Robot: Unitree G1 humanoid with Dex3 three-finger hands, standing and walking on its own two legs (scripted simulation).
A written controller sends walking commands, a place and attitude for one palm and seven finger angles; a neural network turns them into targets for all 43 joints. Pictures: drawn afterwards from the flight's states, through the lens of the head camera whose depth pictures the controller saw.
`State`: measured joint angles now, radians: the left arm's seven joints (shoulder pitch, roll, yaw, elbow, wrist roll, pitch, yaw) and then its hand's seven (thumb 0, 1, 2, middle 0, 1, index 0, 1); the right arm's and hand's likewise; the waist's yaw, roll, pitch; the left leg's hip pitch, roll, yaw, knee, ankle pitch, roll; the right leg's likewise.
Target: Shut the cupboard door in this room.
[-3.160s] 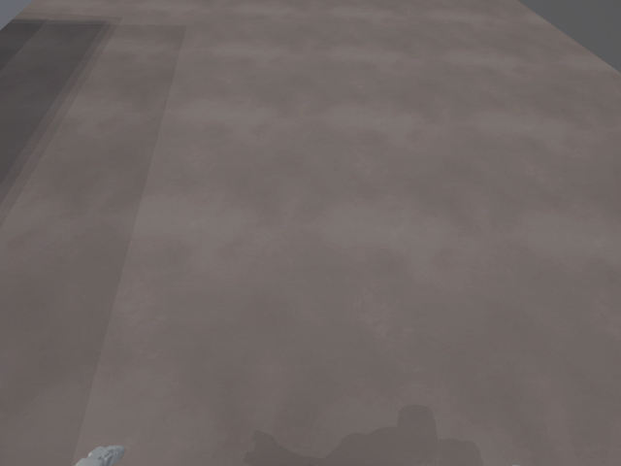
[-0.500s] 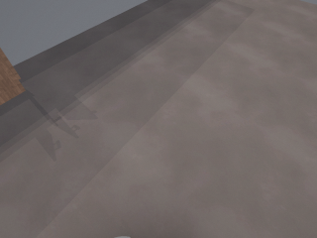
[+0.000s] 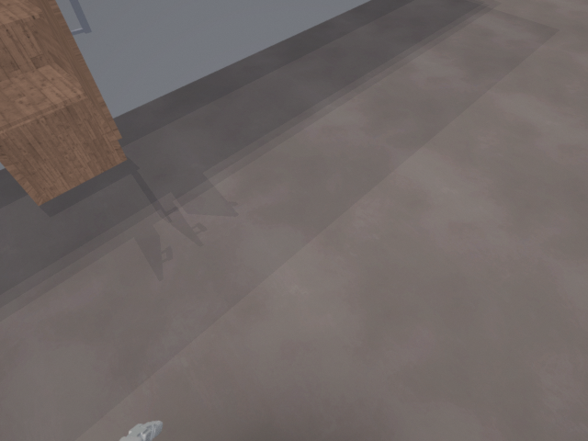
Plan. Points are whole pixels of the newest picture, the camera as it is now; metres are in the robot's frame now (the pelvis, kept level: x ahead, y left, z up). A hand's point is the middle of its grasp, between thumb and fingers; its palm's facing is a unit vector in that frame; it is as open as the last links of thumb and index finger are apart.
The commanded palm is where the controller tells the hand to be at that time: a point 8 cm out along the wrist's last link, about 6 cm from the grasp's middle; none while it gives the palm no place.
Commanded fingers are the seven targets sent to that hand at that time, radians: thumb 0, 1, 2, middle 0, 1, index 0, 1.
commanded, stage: turn or walk to find it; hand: left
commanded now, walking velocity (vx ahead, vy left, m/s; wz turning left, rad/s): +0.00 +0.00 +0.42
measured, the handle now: (70, 9) +1.20 +0.71 +0.08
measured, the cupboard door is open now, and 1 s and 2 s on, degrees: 82 82 82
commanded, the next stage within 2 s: stand and wait in 0.46 s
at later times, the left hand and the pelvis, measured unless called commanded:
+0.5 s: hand out of the picture -0.05 +0.25 -0.18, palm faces +0.27 -0.93 -0.23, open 7.4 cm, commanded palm none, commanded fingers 0.00 0.90 0.90 -0.20 -0.30 -0.20 -0.30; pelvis -0.03 +0.04 +0.00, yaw +13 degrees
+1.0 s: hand out of the picture -0.06 +0.19 -0.17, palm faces +0.30 -0.93 -0.20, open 7.3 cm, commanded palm none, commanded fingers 0.00 0.90 0.90 -0.20 -0.30 -0.20 -0.30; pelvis -0.03 +0.02 +0.01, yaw +16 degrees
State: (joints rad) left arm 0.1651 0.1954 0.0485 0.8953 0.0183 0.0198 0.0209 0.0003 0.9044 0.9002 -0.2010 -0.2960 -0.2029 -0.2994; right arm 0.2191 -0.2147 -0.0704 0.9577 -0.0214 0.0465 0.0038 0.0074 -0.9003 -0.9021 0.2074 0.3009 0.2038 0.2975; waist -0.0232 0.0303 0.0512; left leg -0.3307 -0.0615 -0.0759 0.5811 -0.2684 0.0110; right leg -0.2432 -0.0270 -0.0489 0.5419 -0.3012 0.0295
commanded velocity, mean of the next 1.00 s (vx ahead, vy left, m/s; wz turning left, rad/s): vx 0.00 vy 0.00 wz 0.21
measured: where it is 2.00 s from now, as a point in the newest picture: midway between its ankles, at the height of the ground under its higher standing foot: outside the picture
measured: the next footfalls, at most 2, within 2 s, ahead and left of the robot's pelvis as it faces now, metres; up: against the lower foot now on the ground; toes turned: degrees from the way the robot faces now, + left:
left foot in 0.38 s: -0.01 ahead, +0.15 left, +0.00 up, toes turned +16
right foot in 0.80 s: +0.04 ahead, -0.08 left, +0.00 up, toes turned +12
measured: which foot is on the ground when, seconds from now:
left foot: up 0.00-0.36, down 0.38-1.00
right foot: down 0.00-0.38, up 0.40-0.78, down 0.80-1.00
